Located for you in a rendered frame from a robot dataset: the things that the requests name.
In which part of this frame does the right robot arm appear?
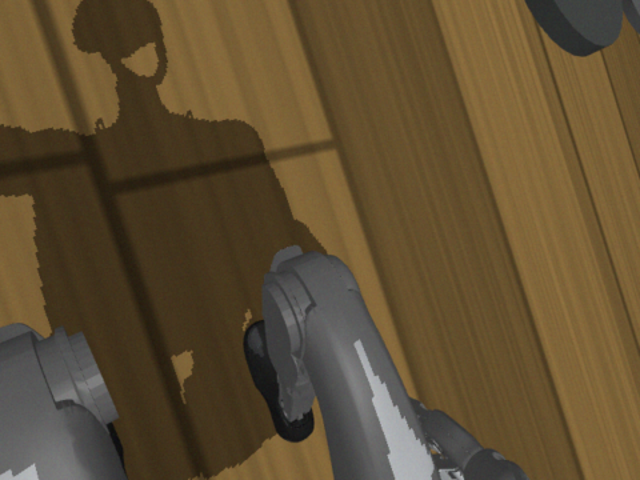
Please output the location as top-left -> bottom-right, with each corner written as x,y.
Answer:
464,449 -> 530,480

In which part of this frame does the left robot foot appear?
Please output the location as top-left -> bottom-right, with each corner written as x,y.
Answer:
107,422 -> 128,479

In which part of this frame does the right robot foot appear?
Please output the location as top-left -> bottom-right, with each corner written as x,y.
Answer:
243,320 -> 314,443

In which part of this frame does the right robot hand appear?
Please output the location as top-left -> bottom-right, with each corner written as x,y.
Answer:
409,397 -> 484,480

